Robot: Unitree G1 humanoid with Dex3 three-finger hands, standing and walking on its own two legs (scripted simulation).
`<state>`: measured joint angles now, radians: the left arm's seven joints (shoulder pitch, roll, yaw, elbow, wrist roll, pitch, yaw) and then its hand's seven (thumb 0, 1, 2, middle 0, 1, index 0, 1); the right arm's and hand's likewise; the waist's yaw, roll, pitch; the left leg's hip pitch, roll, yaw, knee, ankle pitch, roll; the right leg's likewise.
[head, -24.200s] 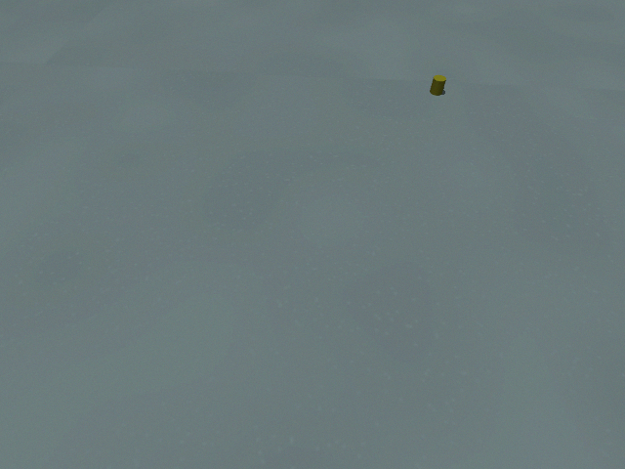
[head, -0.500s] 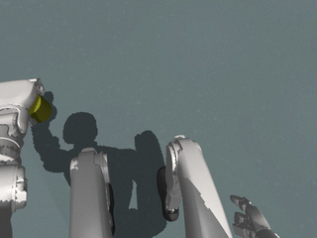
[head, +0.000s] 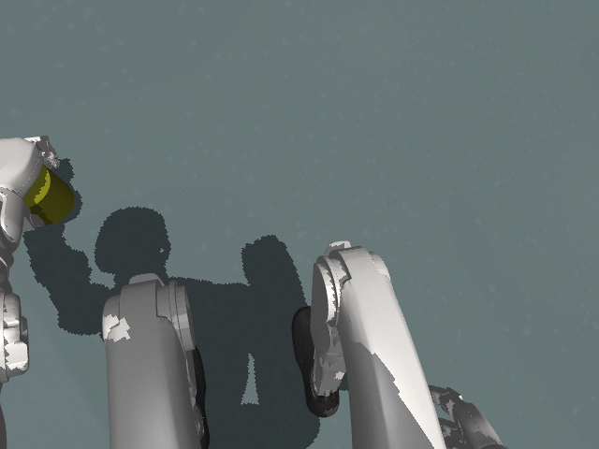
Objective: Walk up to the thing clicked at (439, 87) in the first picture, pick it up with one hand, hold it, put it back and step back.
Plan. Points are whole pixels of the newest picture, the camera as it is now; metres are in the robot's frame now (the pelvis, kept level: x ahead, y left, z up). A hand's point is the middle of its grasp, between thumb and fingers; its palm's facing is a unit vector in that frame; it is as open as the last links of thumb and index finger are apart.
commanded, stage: crouch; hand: left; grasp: from above
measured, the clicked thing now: (19, 190) +0.46 +0.32 -0.21
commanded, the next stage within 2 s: lower in 0.02 s
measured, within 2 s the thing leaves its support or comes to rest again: rests again in 0.92 s
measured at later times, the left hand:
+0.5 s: hand (38, 201) +0.45 +0.30 -0.22, palm faces -0.48 -0.08 -0.87, open 10.0 cm
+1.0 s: hand (56, 202) +0.46 +0.30 -0.27, palm faces -0.48 -0.11 -0.87, open 10.0 cm
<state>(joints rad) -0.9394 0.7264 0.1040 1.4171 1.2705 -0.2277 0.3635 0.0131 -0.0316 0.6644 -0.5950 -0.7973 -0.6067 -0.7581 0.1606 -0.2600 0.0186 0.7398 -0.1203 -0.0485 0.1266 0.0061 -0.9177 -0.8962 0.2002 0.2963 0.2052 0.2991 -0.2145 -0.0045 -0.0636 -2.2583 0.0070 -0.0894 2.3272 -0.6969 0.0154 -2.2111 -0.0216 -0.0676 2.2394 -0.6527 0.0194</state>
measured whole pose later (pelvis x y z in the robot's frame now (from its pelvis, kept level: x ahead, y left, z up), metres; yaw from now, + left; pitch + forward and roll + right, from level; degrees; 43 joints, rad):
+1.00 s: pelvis +0.01 +0.00 -0.05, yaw -4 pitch +33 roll -10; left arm -0.99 0.90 0.19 1.61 1.34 -0.30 0.51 0.01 -0.04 0.66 -0.61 -0.78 -0.62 -0.75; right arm 0.13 -0.29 0.14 0.72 -0.21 -0.10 0.17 0.00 -0.91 -0.89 0.20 0.30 0.21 0.30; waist -0.30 -0.07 0.06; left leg -2.37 0.01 -0.17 2.53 -0.74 0.00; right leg -2.31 0.00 -0.13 2.39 -0.66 0.02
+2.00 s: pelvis +0.01 +0.01 -0.06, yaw -6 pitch +30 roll -13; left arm -1.03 0.97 0.15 1.71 1.34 -0.26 0.58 0.01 -0.44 0.96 -0.14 -1.08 -0.16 -1.06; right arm 0.11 -0.32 0.22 0.69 -0.26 -0.18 0.23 0.00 -0.91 -0.89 0.20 0.30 0.21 0.30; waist -0.34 -0.10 0.08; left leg -2.37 0.01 -0.20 2.56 -0.74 0.02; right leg -2.28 0.01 -0.15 2.39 -0.65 0.04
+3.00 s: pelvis +0.00 +0.00 +0.02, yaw +0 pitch +35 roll -7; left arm -0.89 0.76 0.00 1.20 1.09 -0.15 0.10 0.00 -0.55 1.02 -0.09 -1.02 -0.08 -1.03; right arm 0.13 -0.29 0.04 0.66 -0.07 -0.01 0.14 0.00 -0.92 -0.90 0.20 0.30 0.20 0.30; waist -0.16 0.03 -0.09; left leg -2.18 0.01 -0.09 2.26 -0.69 0.02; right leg -2.13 -0.01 -0.07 2.16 -0.65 0.03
